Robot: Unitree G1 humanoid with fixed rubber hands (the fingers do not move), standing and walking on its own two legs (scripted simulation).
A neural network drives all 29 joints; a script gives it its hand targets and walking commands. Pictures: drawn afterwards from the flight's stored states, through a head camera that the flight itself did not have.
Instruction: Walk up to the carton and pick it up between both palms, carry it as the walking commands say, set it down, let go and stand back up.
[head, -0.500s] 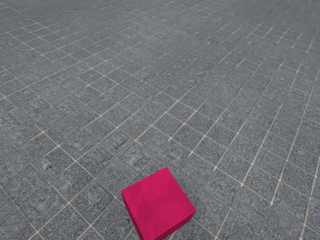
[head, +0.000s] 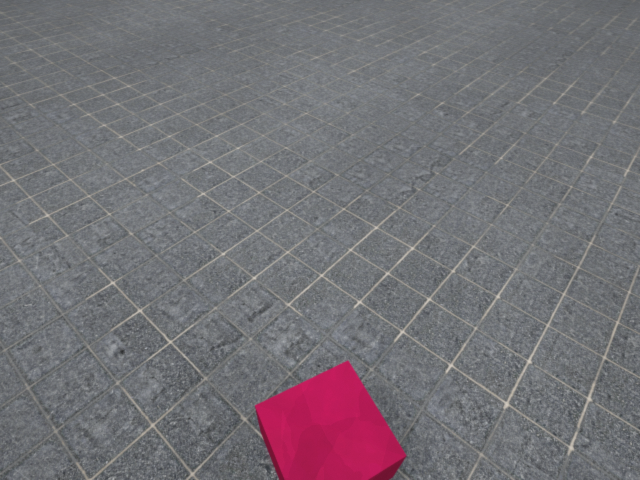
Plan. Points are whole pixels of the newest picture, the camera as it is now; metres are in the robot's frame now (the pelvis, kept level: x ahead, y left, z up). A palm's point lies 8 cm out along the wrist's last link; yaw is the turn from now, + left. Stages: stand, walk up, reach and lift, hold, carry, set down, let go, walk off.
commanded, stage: walk up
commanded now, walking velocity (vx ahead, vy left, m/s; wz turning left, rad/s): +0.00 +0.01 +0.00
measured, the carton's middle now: (326, 442) +0.39 -0.04 -0.68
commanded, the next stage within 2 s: none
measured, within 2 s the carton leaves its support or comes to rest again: neither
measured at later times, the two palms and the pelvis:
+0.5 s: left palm out of the picture -0.01 +0.21 -0.15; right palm out of the picture -0.01 -0.21 -0.15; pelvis +0.01 -0.01 +0.00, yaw +2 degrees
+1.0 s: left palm out of the picture +0.02 +0.07 -0.12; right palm out of the picture +0.14 -0.46 -0.15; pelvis +0.00 -0.19 -0.01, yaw +16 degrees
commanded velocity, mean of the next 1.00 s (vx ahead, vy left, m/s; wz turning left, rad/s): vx -0.03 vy -0.18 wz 0.28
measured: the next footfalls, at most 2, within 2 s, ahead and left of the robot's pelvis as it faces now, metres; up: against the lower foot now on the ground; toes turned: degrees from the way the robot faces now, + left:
right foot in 0.86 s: +0.09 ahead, -0.29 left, +0.00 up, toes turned +10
left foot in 1.54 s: -0.11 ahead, -0.06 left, +0.00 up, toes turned +28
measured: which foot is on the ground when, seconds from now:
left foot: down 0.00-0.86, up 0.88-1.00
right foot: down 0.00-0.46, up 0.48-0.84, down 0.86-1.00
